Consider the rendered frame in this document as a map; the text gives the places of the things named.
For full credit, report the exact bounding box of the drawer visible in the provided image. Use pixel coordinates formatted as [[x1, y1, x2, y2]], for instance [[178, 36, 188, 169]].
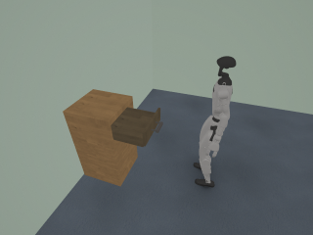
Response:
[[111, 107, 160, 147]]

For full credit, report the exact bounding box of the left robot foot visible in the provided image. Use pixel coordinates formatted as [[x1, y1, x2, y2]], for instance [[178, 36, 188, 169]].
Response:
[[195, 178, 215, 188]]

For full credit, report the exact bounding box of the handle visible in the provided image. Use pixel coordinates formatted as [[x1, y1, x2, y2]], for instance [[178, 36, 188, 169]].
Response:
[[151, 121, 163, 133]]

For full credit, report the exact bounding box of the left robot upper arm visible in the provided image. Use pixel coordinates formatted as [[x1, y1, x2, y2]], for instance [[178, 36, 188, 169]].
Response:
[[217, 86, 230, 120]]

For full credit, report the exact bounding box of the left robot hand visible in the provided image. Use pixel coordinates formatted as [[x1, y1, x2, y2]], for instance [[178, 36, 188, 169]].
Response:
[[205, 141, 219, 158]]

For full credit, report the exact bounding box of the robot head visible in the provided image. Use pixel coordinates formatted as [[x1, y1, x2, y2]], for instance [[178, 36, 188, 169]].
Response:
[[216, 56, 237, 86]]

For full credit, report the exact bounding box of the cabinet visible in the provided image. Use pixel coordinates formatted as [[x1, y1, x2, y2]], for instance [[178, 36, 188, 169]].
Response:
[[63, 89, 138, 186]]

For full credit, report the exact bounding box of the robot left forearm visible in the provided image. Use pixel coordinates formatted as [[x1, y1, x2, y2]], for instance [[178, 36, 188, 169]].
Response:
[[212, 115, 228, 143]]

